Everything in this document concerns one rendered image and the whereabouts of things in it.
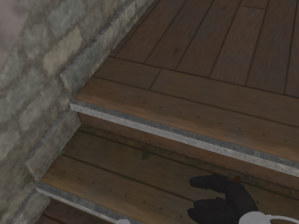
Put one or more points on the robot right hand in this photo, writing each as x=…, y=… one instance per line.
x=236, y=204

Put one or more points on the robot right forearm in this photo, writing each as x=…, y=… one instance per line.
x=254, y=217

